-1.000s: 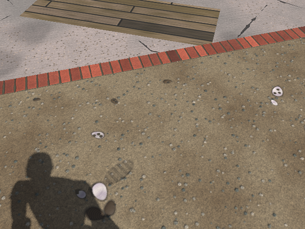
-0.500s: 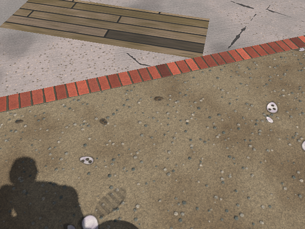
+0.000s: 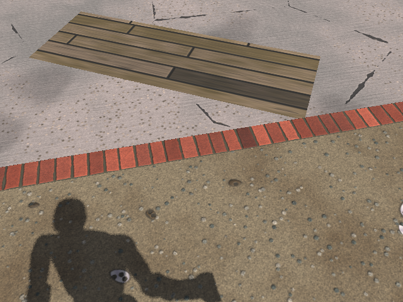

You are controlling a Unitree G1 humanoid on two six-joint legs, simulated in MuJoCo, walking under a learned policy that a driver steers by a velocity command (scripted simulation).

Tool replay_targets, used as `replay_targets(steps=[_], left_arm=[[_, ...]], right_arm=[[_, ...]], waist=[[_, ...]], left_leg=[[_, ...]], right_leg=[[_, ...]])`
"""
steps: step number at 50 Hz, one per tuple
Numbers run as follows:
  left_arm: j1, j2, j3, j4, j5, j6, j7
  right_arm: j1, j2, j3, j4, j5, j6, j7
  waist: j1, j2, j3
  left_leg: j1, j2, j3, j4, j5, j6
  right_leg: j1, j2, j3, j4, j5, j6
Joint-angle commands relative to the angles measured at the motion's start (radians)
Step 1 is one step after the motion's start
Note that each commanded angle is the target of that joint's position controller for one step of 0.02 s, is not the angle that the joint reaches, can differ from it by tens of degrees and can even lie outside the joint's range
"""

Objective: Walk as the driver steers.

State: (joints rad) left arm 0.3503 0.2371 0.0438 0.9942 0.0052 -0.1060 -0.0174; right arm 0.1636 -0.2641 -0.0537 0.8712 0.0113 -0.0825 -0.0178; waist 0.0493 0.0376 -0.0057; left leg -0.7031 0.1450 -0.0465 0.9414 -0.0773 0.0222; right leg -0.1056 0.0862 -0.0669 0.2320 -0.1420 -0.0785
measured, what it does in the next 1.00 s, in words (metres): walks ahead, turning left: left foot, then right foot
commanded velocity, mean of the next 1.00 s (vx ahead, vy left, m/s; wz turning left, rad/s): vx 0.50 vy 0.00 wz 0.28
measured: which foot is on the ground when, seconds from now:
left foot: up 0.00-0.26, down 0.28-0.82, up 0.84-1.00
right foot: down 0.00-0.26, up 0.28-0.78, down 0.80-1.00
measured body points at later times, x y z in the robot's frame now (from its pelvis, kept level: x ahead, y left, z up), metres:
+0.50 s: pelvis +0.29 +0.10 +0.00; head +0.32 +0.12 +0.45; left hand +0.38 +0.40 -0.11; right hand +0.42 -0.14 -0.12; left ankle +0.29 +0.17 -0.75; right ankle +0.38 -0.06 -0.67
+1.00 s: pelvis +0.59 +0.12 +0.00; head +0.61 +0.12 +0.45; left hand +0.55 +0.35 -0.14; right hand +0.74 -0.09 -0.14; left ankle +0.57 +0.26 -0.67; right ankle +0.63 +0.05 -0.75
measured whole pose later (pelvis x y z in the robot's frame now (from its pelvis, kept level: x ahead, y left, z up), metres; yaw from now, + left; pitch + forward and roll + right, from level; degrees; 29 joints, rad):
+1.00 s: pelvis +0.59 +0.12 +0.00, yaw +18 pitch +1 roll -1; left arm 0.35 0.20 0.01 0.90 0.06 -0.11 0.00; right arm 0.29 -0.22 -0.02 0.86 -0.10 -0.09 0.05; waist 0.03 0.03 0.01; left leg -0.58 0.06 -0.06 1.07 -0.29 0.06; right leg -0.19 0.08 -0.05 0.30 -0.14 -0.09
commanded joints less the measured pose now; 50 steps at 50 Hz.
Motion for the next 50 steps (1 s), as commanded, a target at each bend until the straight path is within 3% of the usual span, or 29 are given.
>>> replay_targets(steps=[1, 6, 9, 11, 12, 13, 14, 15, 16, 17, 18, 19, 20, 23, 26, 29, 34, 37, 39, 40, 41, 42, 43, 44, 45, 46, 47, 48, 50], left_arm=[[-0.053, 0.157, 0.029, -0.064, -0.003, -0.014, 0.019], [0.029, 0.168, 0.031, -0.028, -0.009, 0.0, 0.024], [0.035, 0.177, 0.038, -0.023, -0.014, 0.021, 0.025], [0.001, 0.204, 0.046, -0.039, -0.016, 0.035, 0.029], [-0.02, 0.216, 0.048, -0.05, -0.014, 0.043, 0.033], [-0.03, 0.204, 0.043, -0.064, -0.01, 0.053, 0.039], [-0.022, 0.181, 0.029, -0.098, 0.005, 0.048, 0.045], [0.078, 0.022, -0.022, -0.138, 0.025, 0.011, 0.023], [-0.01, 0.13, -0.001, -0.142, -0.016, -0.034, 0.008], [-0.105, 0.173, 0.011, -0.175, -0.048, -0.057, 0.002], [-0.146, 0.166, 0.008, -0.186, -0.038, -0.066, 0.007], [-0.16, 0.167, 0.016, -0.183, -0.017, -0.063, 0.014], [-0.144, 0.169, 0.023, -0.186, -0.009, -0.049, 0.016], [-0.125, 0.127, 0.023, -0.194, 0.005, -0.011, 0.018], [-0.229, 0.101, 0.016, -0.228, 0.01, -0.004, 0.019], [-0.33, 0.08, 0.007, -0.252, 0.001, -0.011, 0.01], [-0.442, 0.11, 0.011, -0.304, -0.01, -0.024, -0.009], [-0.414, 0.131, 0.018, -0.31, -0.01, -0.034, -0.021], [-0.24, 0.177, 0.043, -0.264, -0.009, -0.036, -0.016], [-0.052, 0.159, 0.014, -0.196, 0.042, -0.015, -0.001], [0.143, 0.201, 0.023, -0.193, 0.058, 0.004, 0.0], [0.271, 0.155, 0.015, -0.143, 0.079, 0.014, 0.007], [0.201, 0.161, 0.022, -0.129, 0.07, -0.001, 0.011], [0.072, 0.135, 0.013, -0.145, 0.05, -0.005, 0.013], [0.009, 0.062, -0.015, -0.153, 0.041, -0.006, 0.017], [-0.05, 0.013, -0.032, -0.165, 0.045, -0.011, 0.02], [-0.094, 0.003, -0.036, -0.181, 0.045, -0.013, 0.024], [-0.112, 0.024, -0.027, -0.188, 0.046, -0.023, 0.025], [-0.069, 0.077, -0.007, -0.174, 0.062, -0.037, 0.016]], right_arm=[[-0.009, -0.037, -0.007, -0.041, 0.003, -0.005, 0.01], [-0.156, -0.023, 0.005, -0.104, 0.013, -0.006, 0.039], [-0.197, -0.03, 0.006, -0.149, 0.014, -0.008, 0.062], [-0.16, -0.057, -0.005, -0.165, 0.013, -0.008, 0.074], [-0.078, -0.086, -0.022, -0.155, 0.012, -0.007, 0.076], [0.083, -0.135, -0.052, -0.114, 0.014, -0.005, 0.072], [0.264, -0.234, -0.09, -0.083, 0.012, 0.002, 0.055], [0.282, -0.325, -0.103, -0.084, 0.014, 0.0, 0.055], [0.32, -0.225, -0.078, -0.091, 0.007, -0.003, 0.051], [0.272, -0.178, -0.066, -0.096, -0.001, -0.007, 0.046], [0.196, -0.155, -0.058, -0.12, -0.001, -0.008, 0.044], [0.125, -0.126, -0.049, -0.144, -0.005, -0.005, 0.045], [0.088, -0.107, -0.041, -0.162, -0.015, -0.005, 0.043], [0.09, -0.123, -0.044, -0.166, -0.005, -0.009, 0.033], [0.142, -0.138, -0.046, -0.144, 0.0, -0.008, 0.015], [0.189, -0.14, -0.045, -0.123, 0.003, -0.006, 0.009], [0.255, -0.146, -0.045, -0.08, 0.005, -0.001, 0.009], [0.254, -0.161, -0.051, -0.071, 0.002, 0.016, 0.0], [0.217, -0.162, -0.047, -0.083, -0.003, 0.025, 0.0], [0.34, -0.049, 0.012, 0.0, -0.173, -0.022, 0.083], [0.507, 0.023, 0.027, -0.018, -0.162, -0.053, 0.122], [0.352, -0.061, 0.007, -0.022, -0.102, -0.066, 0.138], [0.197, -0.085, -0.006, -0.06, -0.07, -0.063, 0.126], [0.143, -0.099, -0.007, -0.066, -0.074, -0.059, 0.097], [0.161, -0.088, 0.001, -0.06, -0.104, -0.052, 0.075], [0.153, -0.057, 0.014, -0.056, -0.125, -0.039, 0.068], [0.157, -0.031, 0.021, -0.055, -0.127, -0.026, 0.065], [0.152, -0.018, 0.025, -0.059, -0.116, -0.017, 0.064], [0.118, -0.006, 0.035, -0.066, -0.102, -0.006, 0.069]], waist=[[-0.029, -0.073, 0.061], [0.031, -0.066, 0.099], [0.032, -0.072, 0.107], [-0.004, -0.103, 0.068], [-0.054, -0.118, 0.007], [-0.133, -0.1, -0.083], [-0.197, 0.008, -0.2], [-0.099, 0.26, -0.315], [-0.163, 0.157, -0.374], [-0.167, 0.12, -0.233], [-0.133, 0.006, -0.164], [-0.092, -0.049, -0.106], [-0.054, -0.033, -0.089], [-0.021, -0.016, -0.049], [-0.055, 0.0, -0.007], [-0.102, 0.025, 0.011], [-0.139, 0.036, 0.056], [-0.11, 0.053, 0.042], [-0.015, 0.06, -0.07], [0.035, -0.11, -0.231], [0.039, -0.306, -0.451], [0.157, -0.21, -0.335], [0.13, -0.132, -0.078], [0.07, -0.107, 0.031], [0.015, -0.112, -0.009], [-0.022, -0.103, 0.007], [-0.054, -0.088, -0.004], [-0.063, -0.083, 0.002], [-0.043, -0.078, 0.012]], left_leg=[[0.012, 0.004, 0.0, -0.15, 0.168, -0.006], [-0.023, -0.037, 0.027, -0.305, 0.179, 0.013], [-0.047, -0.053, 0.048, -0.348, 0.064, 0.045], [0.053, -0.099, 0.105, -0.356, -0.041, 0.078], [0.181, -0.143, 0.142, -0.361, -0.064, 0.098], [0.397, -0.197, 0.162, -0.395, -0.035, 0.127], [0.72, -0.058, -0.075, -0.406, -0.026, 0.197], [1.077, 0.184, -0.65, -0.527, -0.193, 0.391], [1.134, 0.201, -0.773, -0.64, -0.253, 0.383], [1.044, 0.164, -0.616, -0.638, -0.163, 0.326], [0.898, 0.123, -0.493, -0.64, -0.064, 0.296], [0.745, 0.088, -0.4, -0.66, 0.048, 0.278], [0.651, 0.064, -0.352, -0.685, 0.115, 0.273], [0.53, 0.034, -0.252, -0.736, 0.222, 0.282], [0.498, -0.008, -0.16, -0.757, 0.256, 0.248], [0.488, -0.044, -0.108, -0.755, 0.159, 0.198], [0.665, 0.039, -0.181, -0.703, 0.126, 0.191], [0.765, 0.076, -0.204, -0.63, 0.272, 0.169], [0.746, 0.016, -0.155, -0.441, 0.567, 0.136], [0.627, -0.073, -0.115, -0.263, 0.477, 0.089], [0.149, -0.276, -0.07, 0.049, -0.072, 0.009], [-0.107, -0.299, -0.087, 0.318, -0.509, 0.015], [-0.214, -0.214, -0.123, 0.398, -0.415, 0.05], [-0.17, -0.137, -0.103, 0.364, -0.318, 0.067], [-0.06, -0.088, -0.104, 0.288, -0.255, 0.084], [0.013, -0.052, -0.095, 0.251, -0.219, 0.081], [0.073, -0.038, -0.077, 0.209, -0.233, 0.068], [0.081, -0.035, -0.056, 0.164, -0.241, 0.048], [0.046, -0.029, -0.01, 0.065, -0.11, 0.013]], right_leg=[[-0.066, -0.285, 0.129, -0.161, 0.084, -0.136], [0.096, -0.323, 0.042, -0.134, 0.108, -0.111], [0.209, -0.36, 0.013, -0.064, 0.183, -0.088], [0.232, -0.364, -0.023, 0.05, 0.466, -0.064], [0.222, -0.352, -0.052, 0.177, 0.665, -0.045], [0.159, -0.309, -0.096, 0.391, 0.764, -0.014], [-0.092, -0.265, -0.114, 0.719, 0.524, 0.032], [-0.548, -0.04, -0.026, 1.063, -0.347, 0.093], [-0.672, -0.058, 0.163, 1.168, -0.407, 0.068], [-0.746, -0.11, 0.167, 1.158, -0.321, 0.041], [-0.711, -0.156, 0.16, 1.088, -0.237, 0.033], [-0.641, -0.185, 0.153, 0.997, -0.192, 0.04], [-0.565, -0.206, 0.161, 0.95, -0.171, 0.046], [-0.52, -0.209, 0.13, 0.82, -0.118, 0.091], [-0.532, -0.194, 0.105, 0.604, 0.082, 0.118], [-0.462, -0.154, 0.083, 0.393, 0.287, 0.107], [-0.534, -0.14, 0.098, 0.279, 0.246, 0.061], [-0.503, -0.122, 0.085, 0.245, 0.119, 0.022], [-0.237, -0.074, 0.036, 0.216, 0.114, -0.025], [0.141, -0.123, 0.084, 0.316, 0.28, -0.102], [0.705, -0.377, 0.527, 0.263, 0.133, -0.384], [0.706, -0.432, 0.775, 0.096, -0.128, -0.356], [0.476, -0.408, 0.681, 0.039, -0.336, -0.235], [0.237, -0.385, 0.577, -0.008, -0.332, -0.202], [0.125, -0.36, 0.49, -0.045, -0.228, -0.193], [0.02, -0.35, 0.427, -0.081, -0.132, -0.189], [-0.048, -0.338, 0.39, -0.111, -0.087, -0.189], [-0.081, -0.315, 0.338, -0.13, -0.065, -0.192], [-0.098, -0.284, 0.248, -0.139, 0.035, -0.206]])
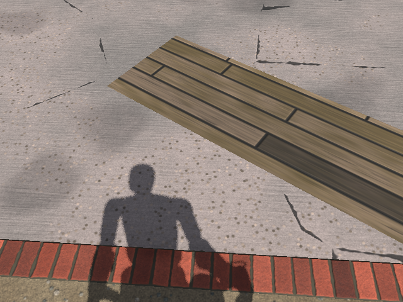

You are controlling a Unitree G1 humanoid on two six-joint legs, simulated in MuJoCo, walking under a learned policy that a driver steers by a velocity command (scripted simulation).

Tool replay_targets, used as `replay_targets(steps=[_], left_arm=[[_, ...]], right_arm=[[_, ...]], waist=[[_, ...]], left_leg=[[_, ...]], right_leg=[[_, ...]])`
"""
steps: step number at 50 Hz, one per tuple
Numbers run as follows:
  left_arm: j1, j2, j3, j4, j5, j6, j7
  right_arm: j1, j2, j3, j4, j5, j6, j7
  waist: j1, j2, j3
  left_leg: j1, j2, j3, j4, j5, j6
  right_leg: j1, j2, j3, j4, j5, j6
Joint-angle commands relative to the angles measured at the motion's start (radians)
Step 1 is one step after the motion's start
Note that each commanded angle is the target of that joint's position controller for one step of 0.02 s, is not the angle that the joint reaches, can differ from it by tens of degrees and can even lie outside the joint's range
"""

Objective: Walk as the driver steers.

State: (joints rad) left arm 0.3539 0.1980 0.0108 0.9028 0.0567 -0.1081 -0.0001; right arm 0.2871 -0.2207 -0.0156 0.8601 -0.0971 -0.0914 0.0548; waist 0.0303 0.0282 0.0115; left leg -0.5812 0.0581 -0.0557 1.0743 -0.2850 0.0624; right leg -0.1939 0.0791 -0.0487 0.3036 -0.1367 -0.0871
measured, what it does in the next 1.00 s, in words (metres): walks ahead, turning right: left foot, then right foot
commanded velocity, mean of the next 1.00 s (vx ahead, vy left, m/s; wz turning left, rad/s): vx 0.45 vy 0.00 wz -0.30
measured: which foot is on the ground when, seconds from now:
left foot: up 0.00-0.30, down 0.32-0.88, up 0.90-1.00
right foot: down 0.00-0.36, up 0.38-0.82, down 0.84-1.00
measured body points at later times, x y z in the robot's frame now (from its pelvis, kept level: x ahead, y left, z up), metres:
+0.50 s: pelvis +0.29 +0.06 +0.00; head +0.31 +0.06 +0.45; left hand +0.34 +0.30 -0.14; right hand +0.37 -0.20 -0.12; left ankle +0.33 +0.14 -0.75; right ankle +0.23 -0.09 -0.66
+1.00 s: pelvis +0.54 -0.04 -0.02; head +0.55 -0.04 +0.43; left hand +0.70 +0.20 -0.14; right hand +0.57 -0.32 -0.13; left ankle +0.49 +0.13 -0.65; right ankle +0.55 -0.13 -0.74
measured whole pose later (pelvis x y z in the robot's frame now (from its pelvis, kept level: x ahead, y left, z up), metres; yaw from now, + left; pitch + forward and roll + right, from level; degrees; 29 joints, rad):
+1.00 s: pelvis +0.54 -0.04 -0.02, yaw -21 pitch +1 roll -1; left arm 0.27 0.26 0.09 0.89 0.04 -0.15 -0.01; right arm 0.20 -0.25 -0.05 0.82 -0.06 -0.10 0.01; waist 0.03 0.01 0.01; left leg -0.39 0.05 -0.02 1.21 -0.58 -0.04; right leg -0.34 0.09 0.01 0.54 -0.21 -0.10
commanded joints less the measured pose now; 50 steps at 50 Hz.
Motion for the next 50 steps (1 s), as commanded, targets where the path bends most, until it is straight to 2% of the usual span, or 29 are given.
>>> replay_targets(steps=[1, 4, 7, 13, 15, 16, 17, 18, 19, 20, 21, 22, 23, 25, 29, 31, 35, 36, 38, 39, 41, 42, 43, 44, 45, 46, 47, 48, 50], left_arm=[[-0.034, 0.12, 0.029, -0.069, 0.02, -0.038, -0.011], [0.063, 0.11, 0.029, -0.025, 0.014, -0.036, -0.049], [0.14, 0.119, 0.032, 0.014, 0.008, -0.033, -0.074], [0.181, 0.142, 0.04, 0.055, 0.008, -0.012, -0.065], [0.162, 0.167, 0.048, 0.064, 0.006, -0.005, -0.062], [0.157, 0.172, 0.051, 0.067, 0.013, -0.006, -0.065], [0.199, 0.112, 0.034, 0.05, 0.018, -0.014, -0.064], [0.301, 0.016, -0.006, 0.031, 0.035, -0.027, -0.08], [0.134, 0.096, 0.027, 0.033, 0.005, -0.021, -0.094], [0.03, 0.106, 0.04, 0.013, -0.012, -0.02, -0.084], [0.016, 0.12, 0.046, 0.018, 0.001, -0.019, -0.062], [0.031, 0.082, 0.037, 0.017, 0.021, -0.014, -0.05], [0.019, 0.033, 0.022, 0.02, 0.028, -0.007, -0.051], [0.036, -0.01, 0.017, 0.032, 0.015, 0.004, -0.06], [-0.072, 0.014, 0.018, 0.001, 0.002, 0.01, -0.093], [-0.16, 0.019, 0.015, -0.032, 0.005, 0.015, -0.097], [-0.238, 0.05, 0.024, -0.077, 0.004, 0.037, -0.088], [-0.194, 0.043, 0.024, -0.073, 0.014, 0.035, -0.088], [-0.209, 0.08, 0.039, -0.082, 0.013, 0.029, -0.082], [-0.241, 0.092, 0.047, -0.1, 0.011, 0.026, -0.078], [-0.231, 0.124, 0.065, -0.123, -0.006, 0.013, -0.072], [-0.164, 0.146, 0.076, -0.112, -0.021, -0.002, -0.068], [-0.079, 0.195, 0.097, -0.087, -0.032, -0.024, -0.052], [0.024, 0.261, 0.12, -0.082, -0.021, -0.034, -0.016], [0.165, 0.259, 0.107, -0.063, 0.001, -0.02, 0.005], [0.273, 0.256, 0.119, 0.002, 0.018, -0.045, 0.009], [0.211, 0.25, 0.135, 0.008, -0.002, -0.061, 0.011], [0.112, 0.198, 0.117, -0.002, -0.02, -0.062, 0.003], [-0.014, 0.111, 0.075, -0.021, -0.037, -0.049, -0.027]], right_arm=[[-0.026, -0.044, 0.0, -0.059, 0.009, 0.005, -0.003], [-0.116, -0.02, 0.009, -0.08, 0.013, 0.017, 0.003], [-0.202, -0.041, 0.003, -0.111, 0.018, 0.031, 0.007], [-0.367, -0.071, -0.014, -0.169, 0.037, 0.033, -0.006], [-0.343, -0.102, -0.031, -0.17, 0.055, 0.022, -0.011], [-0.254, -0.141, -0.048, -0.145, 0.07, 0.011, -0.018], [-0.056, -0.19, -0.056, -0.095, 0.07, -0.001, -0.021], [0.21, -0.203, -0.055, -0.037, 0.067, 0.003, -0.028], [0.342, -0.157, -0.054, 0.027, 0.029, -0.001, -0.043], [0.229, -0.173, -0.065, 0.03, 0.033, -0.015, -0.053], [0.112, -0.128, -0.056, 0.015, 0.046, -0.016, -0.065], [0.058, -0.074, -0.035, 0.01, 0.055, -0.014, -0.072], [0.005, -0.033, -0.025, -0.006, 0.049, -0.015, -0.074], [-0.019, -0.004, -0.021, -0.016, 0.038, -0.027, -0.075], [0.052, -0.02, -0.025, 0.027, -0.002, -0.049, -0.061], [0.107, -0.03, -0.021, 0.057, -0.002, -0.051, -0.048], [0.139, -0.064, -0.017, 0.086, 0.001, -0.055, -0.017], [0.14, -0.073, -0.016, 0.084, -0.02, -0.057, -0.017], [0.122, -0.086, -0.02, 0.079, -0.013, -0.059, -0.025], [0.118, -0.103, -0.027, 0.075, 0.0, -0.056, -0.035], [0.11, -0.172, -0.054, 0.057, 0.018, -0.05, -0.064], [0.095, -0.203, -0.067, 0.051, 0.018, -0.05, -0.077], [0.115, -0.202, -0.072, 0.068, 0.034, -0.044, -0.074], [0.276, -0.095, -0.046, 0.063, -0.008, -0.04, -0.062], [0.246, -0.045, -0.032, 0.015, -0.003, -0.045, -0.032], [-0.082, -0.088, -0.033, -0.115, 0.067, -0.048, -0.001], [-0.225, -0.087, -0.038, -0.167, 0.073, -0.047, -0.013], [-0.177, -0.142, -0.052, -0.163, 0.064, -0.037, -0.039], [-0.068, -0.038, -0.027, -0.137, 0.023, -0.013, -0.072]], waist=[[-0.011, -0.058, -0.001], [0.014, -0.068, 0.021], [0.032, -0.09, 0.037], [0.041, -0.097, 0.063], [-0.017, -0.097, 0.027], [-0.059, -0.091, -0.044], [-0.097, 0.008, -0.266], [-0.159, 0.219, -0.499], [-0.233, 0.088, -0.336], [-0.186, 0.067, -0.083], [-0.135, 0.062, -0.003], [-0.081, 0.052, -0.024], [-0.053, 0.036, -0.011], [-0.017, 0.022, -0.011], [-0.029, 0.018, 0.029], [-0.043, -0.005, 0.035], [-0.032, 0.028, 0.059], [-0.008, 0.035, 0.049], [0.0, 0.018, 0.064], [-0.004, 0.017, 0.07], [0.016, 0.048, 0.036], [0.041, 0.04, 0.017], [0.07, 0.014, -0.017], [0.015, -0.159, -0.248], [0.054, -0.247, -0.48], [0.185, -0.131, -0.297], [0.174, -0.088, -0.082], [0.095, -0.041, -0.089], [-0.053, -0.041, -0.038]], left_leg=[[-0.094, 0.06, 0.016, -0.133, 0.178, -0.04], [-0.043, 0.041, 0.064, -0.324, 0.35, -0.045], [-0.054, 0.016, 0.062, -0.421, 0.392, -0.027], [-0.061, -0.017, 0.068, -0.567, 0.27, 0.026], [0.156, -0.064, 0.12, -0.619, 0.297, 0.064], [0.384, -0.07, 0.116, -0.57, 0.341, 0.102], [0.807, 0.045, 0.013, -0.455, 0.538, 0.225], [1.254, 0.344, -0.468, -0.629, 0.428, 0.442], [1.128, 0.349, -0.562, -0.756, 0.188, 0.324], [0.851, 0.312, -0.409, -0.81, 0.002, 0.221], [0.67, 0.281, -0.302, -0.86, -0.002, 0.194], [0.586, 0.258, -0.224, -0.891, 0.084, 0.185], [0.515, 0.248, -0.157, -0.917, 0.171, 0.183], [0.464, 0.222, -0.048, -0.96, 0.239, 0.173], [0.445, 0.199, 0.135, -0.976, 0.435, 0.173], [0.45, 0.197, 0.191, -0.97, 0.517, 0.175], [0.478, 0.203, 0.248, -0.952, 0.589, 0.164], [0.484, 0.218, 0.252, -0.911, 0.614, 0.159], [0.6, 0.239, 0.258, -0.868, 0.629, 0.14], [0.639, 0.235, 0.274, -0.831, 0.706, 0.124], [0.645, 0.223, 0.319, -0.697, 1.003, 0.085], [0.615, 0.211, 0.339, -0.588, 1.066, 0.057], [0.589, 0.181, 0.336, -0.426, 1.018, 0.023], [0.339, 0.117, 0.319, -0.101, 0.63, -0.071], [0.057, -0.09, 0.222, 0.273, -0.393, -0.162], [-0.207, -0.101, 0.019, 0.324, -0.418, -0.105], [-0.308, -0.023, -0.05, 0.282, -0.412, -0.103], [-0.196, 0.011, -0.059, 0.249, -0.386, -0.112], [0.042, 0.053, -0.05, 0.102, -0.258, -0.097]], right_leg=[[-0.005, -0.274, 0.204, -0.205, 0.094, -0.206], [-0.032, -0.252, 0.135, -0.176, 0.232, -0.204], [0.056, -0.278, 0.147, -0.136, 0.286, -0.206], [0.313, -0.34, 0.167, -0.098, 0.364, -0.148], [0.264, -0.308, 0.146, -0.009, 0.616, -0.112], [0.166, -0.25, 0.111, 0.097, 0.717, -0.062], [-0.042, -0.15, 0.065, 0.35, 0.546, 0.005], [-0.401, 0.003, 0.055, 0.677, -0.134, 0.075], [-0.544, -0.028, 0.15, 0.883, -0.402, 0.038], [-0.594, -0.105, 0.176, 0.949, -0.321, 0.003], [-0.553, -0.155, 0.158, 0.919, -0.261, -0.01], [-0.484, -0.186, 0.166, 0.873, -0.206, -0.02], [-0.441, -0.203, 0.161, 0.866, -0.161, -0.016], [-0.411, -0.209, 0.148, 0.837, -0.12, -0.003], [-0.497, -0.219, 0.115, 0.677, 0.111, 0.027], [-0.488, -0.216, 0.103, 0.529, 0.212, 0.035], [-0.425, -0.175, 0.073, 0.436, 0.26, 0.024], [-0.388, -0.173, 0.089, 0.547, 0.312, 0.014], [-0.458, -0.167, 0.095, 0.522, 0.196, 0.002], [-0.448, -0.152, 0.068, 0.495, 0.114, -0.001], [-0.304, -0.089, -0.016, 0.456, -0.032, -0.008], [-0.192, -0.049, -0.04, 0.387, 0.024, -0.021], [-0.06, -0.014, -0.046, 0.216, 0.157, -0.055], [0.38, -0.122, 0.151, 0.361, 0.606, -0.244], [0.692, -0.356, 0.59, 0.209, 0.755, -0.478], [0.649, -0.387, 0.646, 0.116, 0.704, -0.39], [0.464, -0.381, 0.556, 0.11, 0.648, -0.336], [0.292, -0.365, 0.495, 0.124, 0.702, -0.338], [-0.062, -0.32, 0.405, 0.03, 0.719, -0.299]])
